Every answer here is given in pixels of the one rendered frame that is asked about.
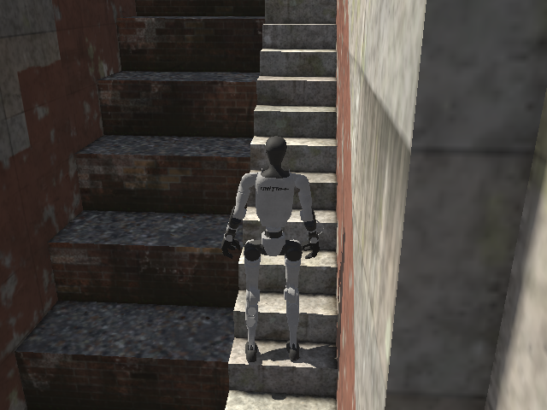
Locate robot torso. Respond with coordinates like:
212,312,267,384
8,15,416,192
255,169,295,256

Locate robot right forearm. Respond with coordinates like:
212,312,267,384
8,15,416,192
304,209,319,243

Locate right robot hand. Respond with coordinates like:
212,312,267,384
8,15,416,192
302,240,320,259

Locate left robot upper arm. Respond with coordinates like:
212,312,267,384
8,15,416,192
232,173,257,220

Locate robot left forearm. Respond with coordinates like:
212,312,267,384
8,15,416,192
224,206,241,242

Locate left robot hand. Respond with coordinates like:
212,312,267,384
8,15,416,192
221,238,240,259

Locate robot left thigh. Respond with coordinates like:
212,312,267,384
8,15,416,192
244,239,262,305

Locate right robot upper arm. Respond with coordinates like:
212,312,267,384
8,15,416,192
293,173,313,222

